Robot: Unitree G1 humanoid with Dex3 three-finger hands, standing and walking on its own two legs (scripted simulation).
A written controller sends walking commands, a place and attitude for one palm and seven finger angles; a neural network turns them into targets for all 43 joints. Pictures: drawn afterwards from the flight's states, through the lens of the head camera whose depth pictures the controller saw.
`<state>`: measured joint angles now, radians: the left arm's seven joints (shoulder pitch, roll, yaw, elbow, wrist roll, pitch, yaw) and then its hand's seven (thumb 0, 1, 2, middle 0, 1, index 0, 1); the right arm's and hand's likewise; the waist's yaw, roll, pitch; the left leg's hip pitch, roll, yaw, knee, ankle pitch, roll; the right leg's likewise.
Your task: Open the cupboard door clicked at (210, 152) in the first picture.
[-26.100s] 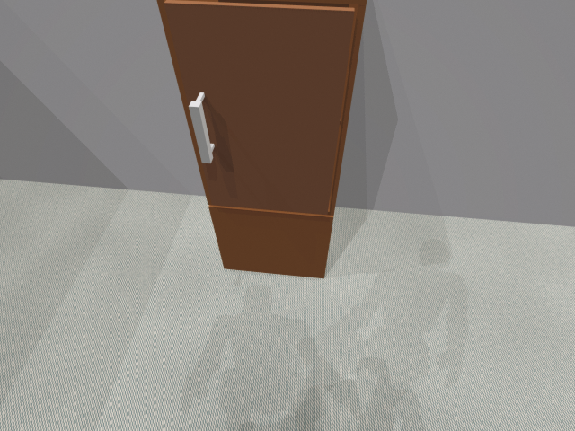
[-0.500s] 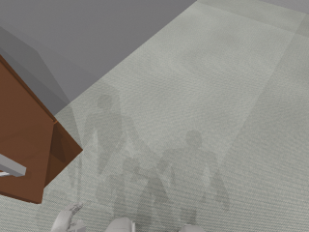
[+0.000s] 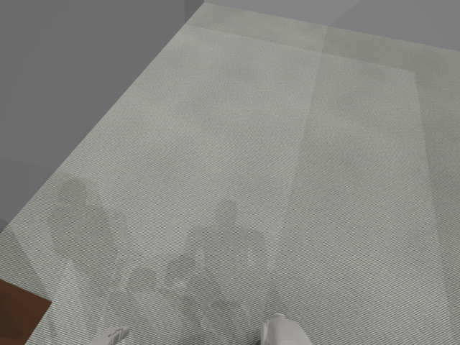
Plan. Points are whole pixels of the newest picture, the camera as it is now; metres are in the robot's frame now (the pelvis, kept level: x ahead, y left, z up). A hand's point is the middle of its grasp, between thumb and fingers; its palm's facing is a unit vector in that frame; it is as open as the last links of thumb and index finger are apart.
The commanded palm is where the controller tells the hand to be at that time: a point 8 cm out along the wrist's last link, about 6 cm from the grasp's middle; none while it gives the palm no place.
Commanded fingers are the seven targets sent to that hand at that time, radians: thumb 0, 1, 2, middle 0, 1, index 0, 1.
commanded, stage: walk to a spot facing it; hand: left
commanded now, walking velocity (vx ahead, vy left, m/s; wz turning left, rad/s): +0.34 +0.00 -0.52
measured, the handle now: out of the picture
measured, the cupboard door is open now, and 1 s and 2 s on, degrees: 47 47 47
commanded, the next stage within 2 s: turn to face it in 1.20 s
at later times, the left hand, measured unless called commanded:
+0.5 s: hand (173, 294) +0.24 +0.12 -0.17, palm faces -0.09 -0.97 -0.21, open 7.3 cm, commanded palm none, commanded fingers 0.00 0.90 0.90 -0.20 -0.30 -0.20 -0.30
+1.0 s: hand (227, 163) +0.59 +0.01 -0.17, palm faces -0.33 -0.91 -0.24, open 7.4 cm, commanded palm none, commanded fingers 0.00 0.90 0.90 -0.20 -0.30 -0.20 -0.30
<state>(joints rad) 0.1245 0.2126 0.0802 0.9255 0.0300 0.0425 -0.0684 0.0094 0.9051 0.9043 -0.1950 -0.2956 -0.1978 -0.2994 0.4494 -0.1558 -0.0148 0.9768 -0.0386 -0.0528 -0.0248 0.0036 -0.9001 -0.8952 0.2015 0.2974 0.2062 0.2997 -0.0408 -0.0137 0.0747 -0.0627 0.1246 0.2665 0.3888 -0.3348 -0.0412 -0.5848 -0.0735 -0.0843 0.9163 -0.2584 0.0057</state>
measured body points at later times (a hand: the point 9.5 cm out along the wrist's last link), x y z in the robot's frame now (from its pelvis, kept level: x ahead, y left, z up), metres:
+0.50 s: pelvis +0.21 -0.06 +0.00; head +0.24 -0.07 +0.45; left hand +0.24 +0.18 -0.15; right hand +0.30 -0.32 -0.14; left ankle +0.33 +0.06 -0.70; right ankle +0.12 -0.12 -0.74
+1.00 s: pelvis +0.43 -0.14 -0.02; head +0.45 -0.17 +0.43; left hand +0.61 +0.06 -0.15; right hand +0.27 -0.34 -0.17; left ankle +0.38 +0.03 -0.73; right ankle +0.45 -0.25 -0.74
